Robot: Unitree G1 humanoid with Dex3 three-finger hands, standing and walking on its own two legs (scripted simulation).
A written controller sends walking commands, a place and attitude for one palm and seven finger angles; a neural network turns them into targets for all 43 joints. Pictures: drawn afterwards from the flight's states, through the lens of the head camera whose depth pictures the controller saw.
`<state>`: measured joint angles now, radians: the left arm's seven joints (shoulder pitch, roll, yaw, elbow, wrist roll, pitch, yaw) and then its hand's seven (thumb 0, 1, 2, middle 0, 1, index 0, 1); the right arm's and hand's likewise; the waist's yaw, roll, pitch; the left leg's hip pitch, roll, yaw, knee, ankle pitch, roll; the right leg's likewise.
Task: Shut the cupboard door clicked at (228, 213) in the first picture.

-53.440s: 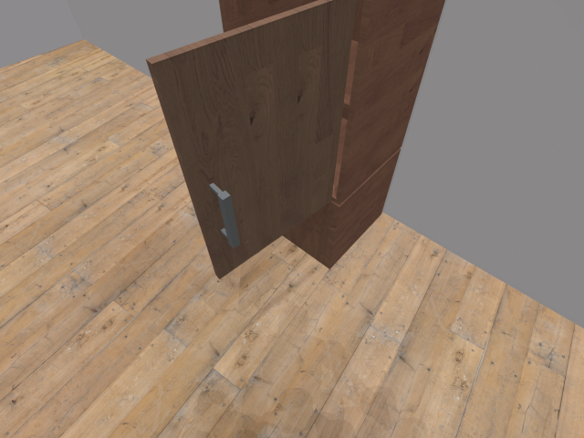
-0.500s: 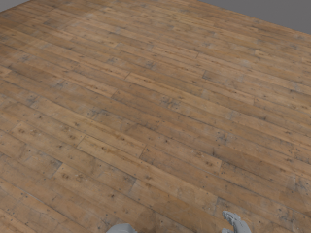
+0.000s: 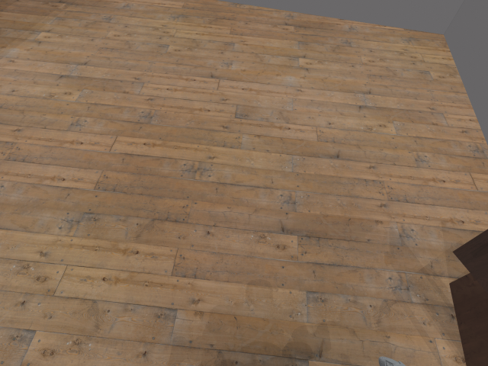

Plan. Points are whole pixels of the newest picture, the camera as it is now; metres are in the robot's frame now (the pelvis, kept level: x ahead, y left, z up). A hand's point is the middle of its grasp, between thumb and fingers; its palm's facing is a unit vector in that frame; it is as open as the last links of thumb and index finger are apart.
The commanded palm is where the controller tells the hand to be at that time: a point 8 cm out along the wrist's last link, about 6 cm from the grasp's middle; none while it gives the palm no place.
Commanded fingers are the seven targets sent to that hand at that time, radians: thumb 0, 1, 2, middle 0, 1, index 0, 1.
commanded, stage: turn to face it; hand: left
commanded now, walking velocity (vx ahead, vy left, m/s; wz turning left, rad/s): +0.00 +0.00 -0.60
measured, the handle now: out of the picture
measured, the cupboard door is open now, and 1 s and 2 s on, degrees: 34 34 34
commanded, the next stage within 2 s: take the last steps up to it in 1.70 s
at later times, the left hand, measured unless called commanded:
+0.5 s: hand (183, 321) +0.21 +0.13 -0.14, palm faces -0.35 -0.89 -0.28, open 7.4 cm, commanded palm none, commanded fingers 0.00 0.90 0.90 -0.20 -0.30 -0.20 -0.30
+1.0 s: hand (184, 313) +0.22 +0.13 -0.15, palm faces -0.55 -0.80 -0.23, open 7.4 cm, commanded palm none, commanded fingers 0.00 0.90 0.90 -0.20 -0.30 -0.20 -0.30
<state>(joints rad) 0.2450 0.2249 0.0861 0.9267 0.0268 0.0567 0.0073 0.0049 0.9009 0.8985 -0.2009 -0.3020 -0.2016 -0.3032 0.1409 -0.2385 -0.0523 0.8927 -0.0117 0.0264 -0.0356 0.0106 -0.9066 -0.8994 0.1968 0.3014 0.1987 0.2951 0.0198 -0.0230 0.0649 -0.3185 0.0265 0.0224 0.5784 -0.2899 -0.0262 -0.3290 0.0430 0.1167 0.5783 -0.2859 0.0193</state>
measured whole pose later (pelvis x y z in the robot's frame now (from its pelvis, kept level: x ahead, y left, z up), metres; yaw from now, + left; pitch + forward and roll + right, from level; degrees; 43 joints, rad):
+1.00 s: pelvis +0.03 +0.00 +0.01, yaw -36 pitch +1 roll -2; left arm 0.18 0.26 0.09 0.89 0.02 0.09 -0.04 0.01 0.91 0.90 -0.20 -0.30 -0.20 -0.30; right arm 0.21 -0.21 -0.02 0.87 -0.04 0.02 -0.03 0.01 -0.90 -0.90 0.20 0.30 0.21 0.30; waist 0.01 0.01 0.09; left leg -0.26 0.15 0.16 0.53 -0.28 -0.02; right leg -0.41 -0.02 -0.05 0.89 -0.47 0.04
